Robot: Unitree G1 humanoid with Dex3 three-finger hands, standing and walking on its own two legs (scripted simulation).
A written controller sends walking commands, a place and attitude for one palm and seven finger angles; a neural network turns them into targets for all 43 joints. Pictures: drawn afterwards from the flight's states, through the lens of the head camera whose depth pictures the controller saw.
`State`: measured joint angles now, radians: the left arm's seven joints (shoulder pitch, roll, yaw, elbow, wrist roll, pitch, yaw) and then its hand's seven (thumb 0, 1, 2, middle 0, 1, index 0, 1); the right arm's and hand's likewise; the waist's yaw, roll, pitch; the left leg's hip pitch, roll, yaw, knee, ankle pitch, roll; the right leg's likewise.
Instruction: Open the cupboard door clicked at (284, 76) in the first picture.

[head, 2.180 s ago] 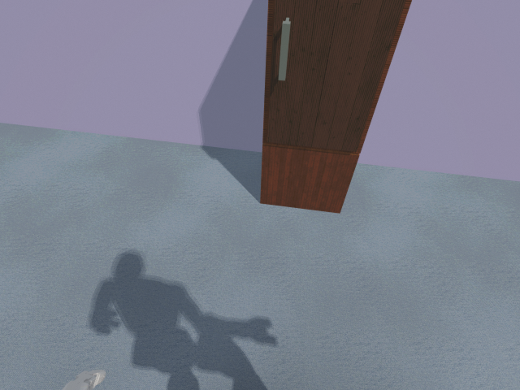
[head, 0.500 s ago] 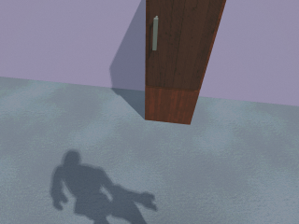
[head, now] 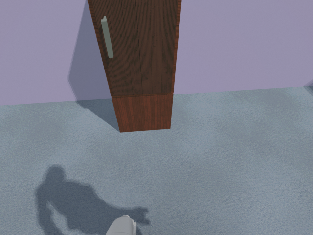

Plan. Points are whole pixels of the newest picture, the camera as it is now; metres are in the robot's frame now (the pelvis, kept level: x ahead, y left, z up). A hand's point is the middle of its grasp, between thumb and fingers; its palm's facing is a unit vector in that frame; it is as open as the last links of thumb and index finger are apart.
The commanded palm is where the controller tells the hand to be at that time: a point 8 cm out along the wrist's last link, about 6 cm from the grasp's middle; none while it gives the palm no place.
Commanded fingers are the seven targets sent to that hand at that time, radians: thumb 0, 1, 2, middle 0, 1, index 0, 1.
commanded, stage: turn to face it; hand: left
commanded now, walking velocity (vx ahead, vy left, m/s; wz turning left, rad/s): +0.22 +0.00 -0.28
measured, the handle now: (108, 37) +0.92 +0.31 +0.04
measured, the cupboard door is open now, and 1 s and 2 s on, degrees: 0 0 0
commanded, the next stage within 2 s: take the last steps up to it in 0.68 s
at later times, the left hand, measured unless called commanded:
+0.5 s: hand (80, 218) +0.19 +0.26 -0.19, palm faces +0.05 -0.98 -0.17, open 7.4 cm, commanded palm none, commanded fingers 0.00 0.90 0.90 -0.20 -0.30 -0.20 -0.30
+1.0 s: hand out of the picture +0.13 +0.23 -0.18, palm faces +0.20 -0.96 -0.19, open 7.4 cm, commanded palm none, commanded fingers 0.00 0.90 0.90 -0.20 -0.30 -0.20 -0.30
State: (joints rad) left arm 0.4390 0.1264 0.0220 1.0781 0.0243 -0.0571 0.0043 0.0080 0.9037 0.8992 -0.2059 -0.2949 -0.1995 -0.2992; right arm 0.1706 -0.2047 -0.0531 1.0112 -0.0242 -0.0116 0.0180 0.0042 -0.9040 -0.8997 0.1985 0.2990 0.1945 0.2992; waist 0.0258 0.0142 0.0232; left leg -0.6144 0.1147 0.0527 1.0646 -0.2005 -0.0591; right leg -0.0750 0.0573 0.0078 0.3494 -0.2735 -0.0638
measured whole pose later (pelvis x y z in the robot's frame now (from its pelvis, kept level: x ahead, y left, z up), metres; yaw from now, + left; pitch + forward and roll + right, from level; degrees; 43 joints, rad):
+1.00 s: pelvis +0.16 +0.07 +0.00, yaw +8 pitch +0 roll -1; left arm 0.34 0.14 0.04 1.08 0.02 -0.02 0.03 0.01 0.91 0.90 -0.20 -0.29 -0.20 -0.30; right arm 0.31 -0.15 -0.05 1.09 -0.03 0.02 0.01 0.00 -0.90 -0.90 0.20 0.30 0.20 0.30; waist 0.00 0.01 -0.03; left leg -0.38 0.03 0.04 0.84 -0.37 0.01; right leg -0.12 -0.01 -0.10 0.39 -0.28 -0.02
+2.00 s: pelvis +0.41 +0.09 -0.01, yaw +7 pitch +0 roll -1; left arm 0.15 0.15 0.05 1.00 0.03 0.01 0.04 0.00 0.92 0.90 -0.21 -0.29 -0.20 -0.30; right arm 0.17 -0.18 -0.06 1.02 -0.01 0.04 -0.03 0.00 -0.93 -0.90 0.20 0.30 0.19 0.30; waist 0.02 0.01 0.08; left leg -0.40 0.04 0.04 0.83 -0.42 -0.04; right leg -0.32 -0.03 -0.16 0.52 -0.19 -0.05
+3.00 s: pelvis +0.37 +0.04 -0.01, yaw +7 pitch -2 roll -1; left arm 0.33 0.08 0.01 1.15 0.00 0.00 0.03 0.01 0.91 0.90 -0.20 -0.29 -0.20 -0.30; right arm 0.35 -0.09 -0.01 1.19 -0.01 0.01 -0.03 0.00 -0.90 -0.90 0.20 0.30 0.19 0.30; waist -0.01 -0.01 0.04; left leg -0.26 0.09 0.02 0.46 -0.17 -0.06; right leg -0.08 0.03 -0.08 0.42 -0.32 -0.04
